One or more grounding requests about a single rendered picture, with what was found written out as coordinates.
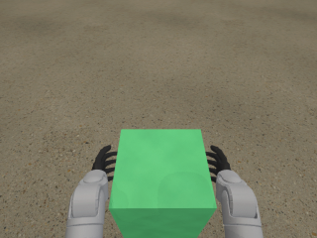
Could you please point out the left robot hand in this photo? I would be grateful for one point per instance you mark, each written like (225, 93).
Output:
(101, 163)

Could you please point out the left robot forearm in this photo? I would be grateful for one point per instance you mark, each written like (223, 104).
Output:
(86, 210)

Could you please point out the right robot forearm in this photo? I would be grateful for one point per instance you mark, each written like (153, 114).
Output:
(240, 210)

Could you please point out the right robot hand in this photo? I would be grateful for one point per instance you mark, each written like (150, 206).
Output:
(220, 164)

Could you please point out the carton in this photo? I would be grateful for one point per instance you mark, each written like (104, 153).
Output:
(161, 186)

